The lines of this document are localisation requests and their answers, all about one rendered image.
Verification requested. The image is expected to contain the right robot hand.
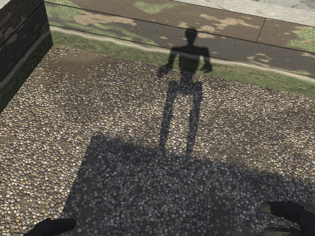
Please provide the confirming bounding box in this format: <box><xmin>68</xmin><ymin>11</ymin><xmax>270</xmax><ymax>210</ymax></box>
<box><xmin>256</xmin><ymin>201</ymin><xmax>315</xmax><ymax>236</ymax></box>

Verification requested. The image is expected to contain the left robot hand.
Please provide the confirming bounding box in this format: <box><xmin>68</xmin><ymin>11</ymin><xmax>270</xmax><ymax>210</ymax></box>
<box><xmin>23</xmin><ymin>217</ymin><xmax>77</xmax><ymax>236</ymax></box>

